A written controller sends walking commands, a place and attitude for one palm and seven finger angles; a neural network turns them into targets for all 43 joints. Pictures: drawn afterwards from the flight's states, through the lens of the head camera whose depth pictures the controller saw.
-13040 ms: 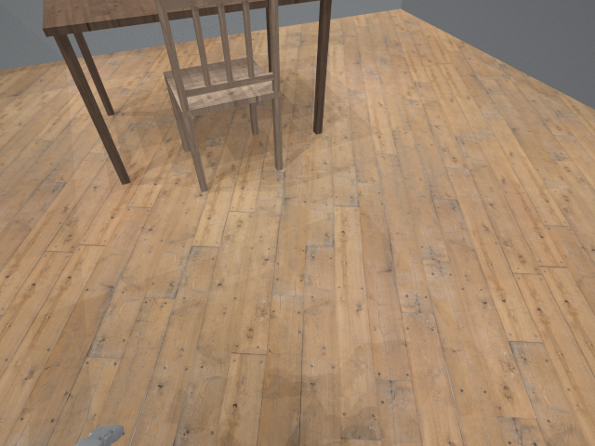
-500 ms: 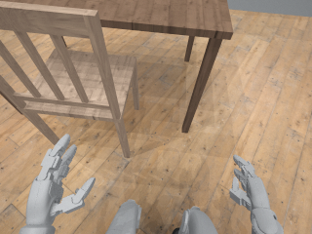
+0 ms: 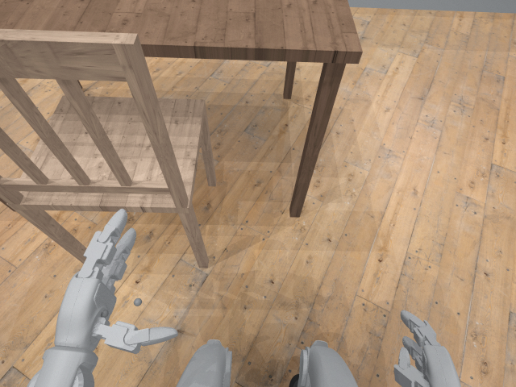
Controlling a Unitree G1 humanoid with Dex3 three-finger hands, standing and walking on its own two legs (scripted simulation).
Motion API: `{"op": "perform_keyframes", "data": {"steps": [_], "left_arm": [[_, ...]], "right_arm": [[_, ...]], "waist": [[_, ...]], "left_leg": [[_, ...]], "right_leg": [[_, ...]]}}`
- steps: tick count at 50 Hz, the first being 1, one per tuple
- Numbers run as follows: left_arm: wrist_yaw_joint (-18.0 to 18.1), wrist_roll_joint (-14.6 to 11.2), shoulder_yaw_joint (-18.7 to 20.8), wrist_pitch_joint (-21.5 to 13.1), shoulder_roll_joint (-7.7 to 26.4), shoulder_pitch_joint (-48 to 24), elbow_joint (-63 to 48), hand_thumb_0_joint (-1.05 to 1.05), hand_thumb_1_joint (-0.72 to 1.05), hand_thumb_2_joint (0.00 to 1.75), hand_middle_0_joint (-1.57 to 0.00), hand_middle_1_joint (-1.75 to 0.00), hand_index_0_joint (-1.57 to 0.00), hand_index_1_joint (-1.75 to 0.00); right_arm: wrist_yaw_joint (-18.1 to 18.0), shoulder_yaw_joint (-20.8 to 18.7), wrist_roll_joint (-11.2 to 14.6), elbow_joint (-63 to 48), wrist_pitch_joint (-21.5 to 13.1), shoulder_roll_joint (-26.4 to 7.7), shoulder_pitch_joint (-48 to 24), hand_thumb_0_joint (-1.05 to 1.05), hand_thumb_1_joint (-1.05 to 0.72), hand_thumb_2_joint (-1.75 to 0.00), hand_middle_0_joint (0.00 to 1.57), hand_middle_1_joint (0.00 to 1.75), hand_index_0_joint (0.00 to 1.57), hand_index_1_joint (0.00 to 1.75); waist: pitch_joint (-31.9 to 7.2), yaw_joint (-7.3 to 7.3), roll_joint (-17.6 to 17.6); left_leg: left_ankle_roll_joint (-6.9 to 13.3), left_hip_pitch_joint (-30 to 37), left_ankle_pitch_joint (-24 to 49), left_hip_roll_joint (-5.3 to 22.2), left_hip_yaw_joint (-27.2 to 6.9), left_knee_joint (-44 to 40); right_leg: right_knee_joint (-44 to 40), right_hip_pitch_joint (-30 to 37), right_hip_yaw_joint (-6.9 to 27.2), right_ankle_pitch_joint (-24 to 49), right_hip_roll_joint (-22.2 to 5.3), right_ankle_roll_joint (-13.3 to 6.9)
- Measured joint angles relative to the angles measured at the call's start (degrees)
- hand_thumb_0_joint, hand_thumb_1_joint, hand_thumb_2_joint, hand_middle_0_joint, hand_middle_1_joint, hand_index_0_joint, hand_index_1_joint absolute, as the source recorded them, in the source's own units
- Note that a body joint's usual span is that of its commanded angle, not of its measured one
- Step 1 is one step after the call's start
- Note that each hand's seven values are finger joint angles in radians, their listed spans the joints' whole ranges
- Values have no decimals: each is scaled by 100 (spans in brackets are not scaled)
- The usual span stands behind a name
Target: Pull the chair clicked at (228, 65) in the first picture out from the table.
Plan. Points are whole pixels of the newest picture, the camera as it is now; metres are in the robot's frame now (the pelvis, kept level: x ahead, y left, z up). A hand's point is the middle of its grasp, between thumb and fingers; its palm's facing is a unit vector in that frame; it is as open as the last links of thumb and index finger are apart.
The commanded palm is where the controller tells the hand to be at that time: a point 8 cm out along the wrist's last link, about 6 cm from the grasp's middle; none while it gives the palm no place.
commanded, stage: raise the hand toward the chair's back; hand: left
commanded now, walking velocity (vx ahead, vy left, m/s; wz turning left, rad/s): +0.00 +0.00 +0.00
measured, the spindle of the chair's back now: (50, 139) +0.51 +0.43 +0.01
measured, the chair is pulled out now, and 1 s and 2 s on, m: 0.00 0.00 0.00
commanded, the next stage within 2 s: aim the fingers beside a spindle in 1.02 s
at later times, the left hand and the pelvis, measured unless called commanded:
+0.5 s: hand (113, 266) +0.26 +0.21 +0.07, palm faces +0.06 -1.00 -0.08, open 16.9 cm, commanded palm +0.24 +0.26 +0.07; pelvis +0.02 +0.00 +0.02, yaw +0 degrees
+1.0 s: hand (130, 273) +0.26 +0.19 +0.06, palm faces +0.01 -1.00 -0.08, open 16.9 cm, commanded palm +0.23 +0.25 +0.07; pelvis +0.01 -0.01 +0.02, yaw +0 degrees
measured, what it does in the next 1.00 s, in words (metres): stands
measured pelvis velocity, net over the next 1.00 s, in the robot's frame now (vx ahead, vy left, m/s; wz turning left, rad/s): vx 0.01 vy -0.01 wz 0.01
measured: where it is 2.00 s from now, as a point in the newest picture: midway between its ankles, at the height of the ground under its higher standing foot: outside the picture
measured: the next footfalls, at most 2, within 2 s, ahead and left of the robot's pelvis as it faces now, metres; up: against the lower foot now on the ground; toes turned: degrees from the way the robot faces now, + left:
none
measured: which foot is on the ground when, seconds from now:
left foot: down 0.00-1.00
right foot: down 0.00-1.00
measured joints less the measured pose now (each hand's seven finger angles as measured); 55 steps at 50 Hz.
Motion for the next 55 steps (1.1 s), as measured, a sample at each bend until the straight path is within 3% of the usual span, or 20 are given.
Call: {"op": "perform_keyframes", "data": {"steps": [2,5,11,14,20,28,36,44,51,55], "left_arm": [[-130,-13,-61,239,37,-50,49,0,-21,43,-9,-13,-9,-12],[-34,-80,26,445,51,-21,-69,0,-28,40,-9,-12,-9,-11],[291,-115,342,215,-12,-61,-228,0,-41,34,-8,-10,-7,-9],[82,-57,300,245,40,-247,2,0,-45,32,-7,-9,-7,-9],[-324,-112,262,649,165,-344,152,-1,-49,31,-7,-8,-6,-8],[-148,-273,688,323,182,-561,227,-1,-50,30,-7,-8,-6,-8],[-463,-312,523,629,207,-554,517,-1,-50,30,-6,-8,-6,-8],[-118,-281,641,152,112,-566,516,-1,-50,30,-7,-8,-6,-8],[-399,-263,489,358,165,-588,654,-1,-50,30,-6,-8,-6,-8],[-333,-297,509,308,132,-512,546,-1,-50,30,-7,-8,-6,-8]], "right_arm": [[-29,11,22,-100,-2,42,-121,2,-90,-90,20,30,20,30],[-52,32,23,-244,14,184,-223,2,-90,-90,20,30,20,30],[38,160,-40,-357,61,322,-247,2,-90,-90,20,30,20,30],[71,252,-39,-367,100,280,-276,1,-90,-90,20,30,20,30],[27,280,-16,-333,177,288,-235,1,-90,-90,20,30,21,30],[24,184,-14,-97,183,226,-5,2,-90,-90,20,30,20,30],[7,127,41,-108,233,137,38,2,-90,-90,20,30,20,30],[34,105,8,-102,184,145,35,2,-90,-90,20,30,20,30],[15,165,44,-139,205,153,-87,2,-90,-90,20,30,20,30],[-8,168,40,-155,178,201,-90,2,-90,-90,20,30,20,30]], "waist": [[17,-13,-20],[17,-9,-69],[-97,81,-49],[-94,119,1],[-3,94,20],[-48,43,27],[-10,-67,44],[-27,-36,-5],[16,-9,42],[8,2,44]], "left_leg": [[10,43,-2,5,20,-35],[9,197,18,18,39,-176],[-2,382,40,-5,-36,-361],[0,344,16,-20,-75,-322],[-2,418,11,6,-40,-391],[-35,519,45,11,-59,-518],[-46,614,109,38,16,-649],[-98,599,135,39,-34,-637],[-111,582,148,44,-43,-616],[-124,637,163,45,-43,-663]], "right_leg": [[-36,34,19,8,8,12],[-173,179,33,33,28,11],[-388,419,-46,35,14,20],[-368,408,-83,6,-1,23],[-428,455,-50,15,29,21],[-531,554,-70,25,39,1],[-602,584,2,86,72,-19],[-556,572,-44,71,71,-69],[-519,548,-50,72,76,-91],[-550,596,-50,78,78,-99]]}}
